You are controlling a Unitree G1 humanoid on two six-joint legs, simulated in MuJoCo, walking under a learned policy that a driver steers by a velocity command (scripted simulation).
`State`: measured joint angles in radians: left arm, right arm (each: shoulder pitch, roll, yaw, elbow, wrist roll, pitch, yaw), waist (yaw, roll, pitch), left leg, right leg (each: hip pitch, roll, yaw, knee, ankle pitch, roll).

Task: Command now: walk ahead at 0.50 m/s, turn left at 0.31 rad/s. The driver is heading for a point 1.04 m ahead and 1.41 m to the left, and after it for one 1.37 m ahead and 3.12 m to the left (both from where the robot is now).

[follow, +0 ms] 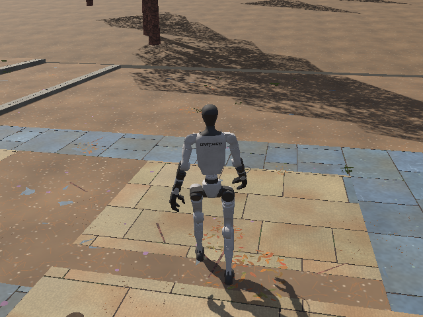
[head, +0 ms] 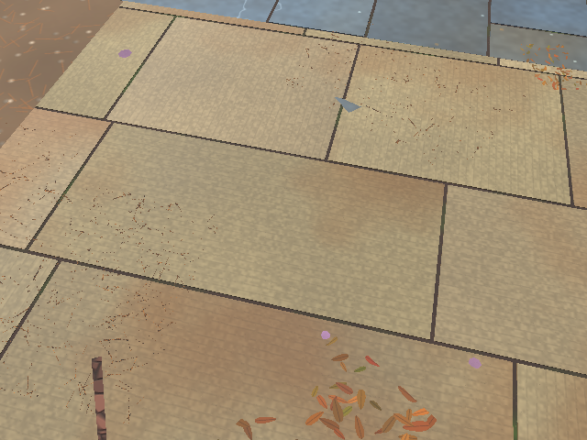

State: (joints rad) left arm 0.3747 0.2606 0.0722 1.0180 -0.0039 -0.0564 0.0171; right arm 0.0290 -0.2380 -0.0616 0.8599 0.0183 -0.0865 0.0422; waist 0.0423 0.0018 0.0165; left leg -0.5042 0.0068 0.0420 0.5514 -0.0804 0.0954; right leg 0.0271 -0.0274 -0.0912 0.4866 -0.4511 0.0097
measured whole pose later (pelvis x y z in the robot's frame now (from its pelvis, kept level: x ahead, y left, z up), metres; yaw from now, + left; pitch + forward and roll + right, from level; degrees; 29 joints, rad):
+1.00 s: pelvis +0.51 +0.11 +0.00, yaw +33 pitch +2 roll -3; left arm 0.30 0.30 0.08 0.89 -0.02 -0.05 0.02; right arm 0.06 -0.28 -0.07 0.63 0.01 -0.03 0.05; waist 0.07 0.04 0.05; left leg -0.52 0.03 0.04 0.55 -0.04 0.09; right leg 0.02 -0.07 -0.25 0.48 -0.45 0.05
